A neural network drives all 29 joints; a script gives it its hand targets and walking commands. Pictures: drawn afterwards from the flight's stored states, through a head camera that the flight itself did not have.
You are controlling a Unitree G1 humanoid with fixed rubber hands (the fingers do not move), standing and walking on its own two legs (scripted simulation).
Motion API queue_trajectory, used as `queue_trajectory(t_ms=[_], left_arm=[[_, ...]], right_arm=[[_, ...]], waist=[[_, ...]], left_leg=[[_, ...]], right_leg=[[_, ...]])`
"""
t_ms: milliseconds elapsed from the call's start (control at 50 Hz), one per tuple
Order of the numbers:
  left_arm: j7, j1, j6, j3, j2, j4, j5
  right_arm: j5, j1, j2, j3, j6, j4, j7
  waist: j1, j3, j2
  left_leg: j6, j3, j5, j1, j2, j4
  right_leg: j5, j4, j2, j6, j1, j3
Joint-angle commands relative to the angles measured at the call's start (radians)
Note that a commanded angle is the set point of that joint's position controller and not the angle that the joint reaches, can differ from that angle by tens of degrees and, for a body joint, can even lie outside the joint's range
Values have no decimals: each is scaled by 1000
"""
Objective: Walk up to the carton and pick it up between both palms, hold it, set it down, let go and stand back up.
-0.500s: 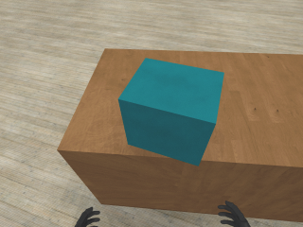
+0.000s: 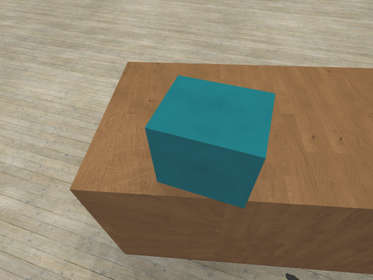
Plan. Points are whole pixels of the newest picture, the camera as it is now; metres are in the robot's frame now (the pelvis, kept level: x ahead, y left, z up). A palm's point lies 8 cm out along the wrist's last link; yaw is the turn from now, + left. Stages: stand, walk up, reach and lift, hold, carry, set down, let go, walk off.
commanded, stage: stand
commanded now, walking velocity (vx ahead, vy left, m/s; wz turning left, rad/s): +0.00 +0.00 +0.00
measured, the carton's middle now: (211, 141) +0.43 -0.05 +0.03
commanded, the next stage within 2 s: none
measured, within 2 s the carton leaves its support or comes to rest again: neither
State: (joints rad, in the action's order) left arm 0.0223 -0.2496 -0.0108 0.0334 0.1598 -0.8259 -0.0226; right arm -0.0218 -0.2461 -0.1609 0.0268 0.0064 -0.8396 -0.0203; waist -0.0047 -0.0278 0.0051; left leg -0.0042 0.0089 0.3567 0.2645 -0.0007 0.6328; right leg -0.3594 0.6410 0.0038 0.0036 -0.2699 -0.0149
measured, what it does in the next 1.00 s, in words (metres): stands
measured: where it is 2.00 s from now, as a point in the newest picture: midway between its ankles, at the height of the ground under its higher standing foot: outside the picture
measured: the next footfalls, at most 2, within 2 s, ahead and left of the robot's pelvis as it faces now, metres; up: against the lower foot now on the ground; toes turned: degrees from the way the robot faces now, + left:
none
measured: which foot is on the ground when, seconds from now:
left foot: down 0.00-1.00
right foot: down 0.00-1.00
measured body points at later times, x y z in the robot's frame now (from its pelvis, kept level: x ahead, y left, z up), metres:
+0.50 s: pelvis +0.01 +0.00 +0.01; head +0.02 +0.00 +0.46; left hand +0.02 +0.22 -0.15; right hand +0.02 -0.21 -0.15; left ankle -0.01 +0.12 -0.72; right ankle -0.01 -0.12 -0.72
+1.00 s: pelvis +0.01 +0.00 +0.01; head +0.01 +0.01 +0.46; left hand -0.01 +0.20 -0.15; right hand -0.01 -0.20 -0.15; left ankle -0.01 +0.12 -0.72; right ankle -0.01 -0.12 -0.72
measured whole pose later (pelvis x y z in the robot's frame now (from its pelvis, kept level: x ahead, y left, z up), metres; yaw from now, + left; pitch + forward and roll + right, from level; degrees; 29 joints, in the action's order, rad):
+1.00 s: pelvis +0.01 +0.00 +0.01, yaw +0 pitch -4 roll +0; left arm 0.06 -0.29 0.00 0.02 0.09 -1.17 -0.01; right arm -0.01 -0.27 -0.10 0.01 0.00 -1.19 -0.05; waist 0.00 -0.07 0.01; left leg -0.01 0.01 0.28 0.11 -0.01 0.45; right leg -0.29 0.47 0.01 0.01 -0.12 -0.02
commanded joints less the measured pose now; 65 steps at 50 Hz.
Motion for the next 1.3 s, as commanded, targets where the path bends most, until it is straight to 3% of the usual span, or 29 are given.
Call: queue_trajectory(t_ms=[0,40,80,360,580,1280], left_arm=[[6,-11,20,25,103,46,2],[10,-22,21,26,102,18,4],[13,-32,22,30,105,-8,4],[29,-69,22,26,69,-184,10],[31,-97,19,14,34,-277,8],[34,-139,13,-10,-14,-352,12]], right_arm=[[3,-15,-88,25,-17,37,-5],[4,-28,-97,28,-18,12,-8],[3,-31,-96,29,-22,-16,-12],[8,-66,-53,22,-18,-203,-24],[9,-85,-31,9,-12,-297,-29],[10,-118,-17,-15,-19,-347,-29]], waist=[[-2,19,-4],[-3,14,16],[1,14,-7],[3,-38,-8],[0,-70,-3],[5,-96,8]], left_leg=[[-41,-66,-241,-13,47,-138],[-44,-69,-266,-27,53,-147],[-46,-71,-290,-33,58,-160],[-42,-72,-377,-100,70,-222],[-37,-69,-345,-123,67,-252],[-38,-77,-292,-100,72,-283]], right_leg=[[241,-145,46,-43,1,-60],[279,-152,48,-41,14,-62],[289,-157,53,-43,31,-66],[337,-214,61,-34,90,-60],[310,-244,65,-27,96,-54],[275,-269,70,-15,92,-52]])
